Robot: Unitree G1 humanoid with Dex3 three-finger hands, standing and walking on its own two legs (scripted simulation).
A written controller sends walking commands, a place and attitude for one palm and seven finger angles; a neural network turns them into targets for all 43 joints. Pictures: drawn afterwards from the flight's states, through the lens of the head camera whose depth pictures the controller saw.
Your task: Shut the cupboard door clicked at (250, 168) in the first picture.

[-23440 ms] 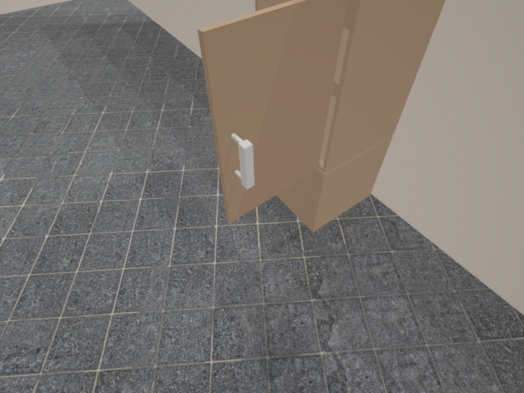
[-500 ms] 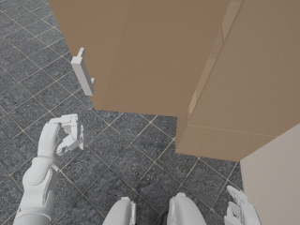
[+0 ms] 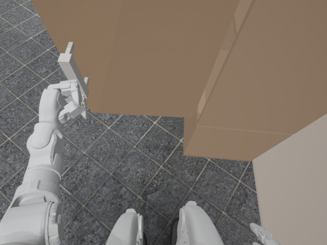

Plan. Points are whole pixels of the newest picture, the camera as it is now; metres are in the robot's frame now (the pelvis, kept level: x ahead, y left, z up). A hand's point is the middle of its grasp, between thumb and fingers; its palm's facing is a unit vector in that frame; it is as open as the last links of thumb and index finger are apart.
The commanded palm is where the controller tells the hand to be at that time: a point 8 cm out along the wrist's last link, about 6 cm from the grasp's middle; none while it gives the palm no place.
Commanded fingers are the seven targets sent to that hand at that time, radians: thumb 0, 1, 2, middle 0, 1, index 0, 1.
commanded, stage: bring the fist close to the handle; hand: left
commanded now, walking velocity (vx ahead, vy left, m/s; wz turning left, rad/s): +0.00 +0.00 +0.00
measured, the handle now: (77, 71) +0.54 +0.22 +0.03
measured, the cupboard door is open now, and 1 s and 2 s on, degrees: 93 88 74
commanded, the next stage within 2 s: push the door shut along its arc in 0.42 s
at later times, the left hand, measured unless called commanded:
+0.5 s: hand (84, 99) +0.45 +0.19 +0.03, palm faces -0.04 -1.00 -0.02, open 3.1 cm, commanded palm +0.42 +0.23 +0.04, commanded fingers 0.00 0.90 0.90 -1.30 -1.50 -1.30 -1.50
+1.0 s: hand (89, 85) +0.49 +0.18 +0.04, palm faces -0.14 -0.99 -0.04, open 3.1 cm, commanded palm +0.49 +0.22 +0.04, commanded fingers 0.00 0.90 0.90 -1.30 -1.50 -1.30 -1.50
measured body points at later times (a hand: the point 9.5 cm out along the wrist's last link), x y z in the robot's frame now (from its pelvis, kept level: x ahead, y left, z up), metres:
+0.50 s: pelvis +0.00 +0.01 +0.00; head +0.14 +0.02 +0.43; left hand +0.45 +0.24 +0.04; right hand +0.06 -0.26 -0.11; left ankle +0.01 +0.08 -0.63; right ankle +0.06 -0.10 -0.63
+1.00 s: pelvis +0.00 +0.00 -0.01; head +0.15 +0.02 +0.41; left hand +0.49 +0.24 +0.04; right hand +0.04 -0.27 -0.12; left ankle +0.01 +0.08 -0.63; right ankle +0.06 -0.10 -0.63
